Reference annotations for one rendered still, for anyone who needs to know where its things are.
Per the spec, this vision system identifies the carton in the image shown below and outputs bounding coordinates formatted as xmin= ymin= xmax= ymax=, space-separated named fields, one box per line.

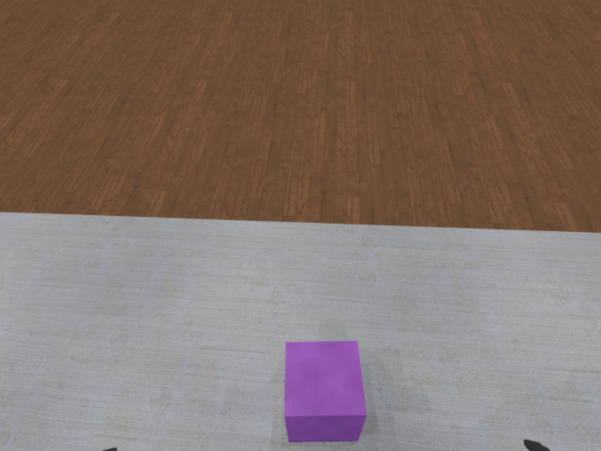
xmin=285 ymin=341 xmax=367 ymax=443

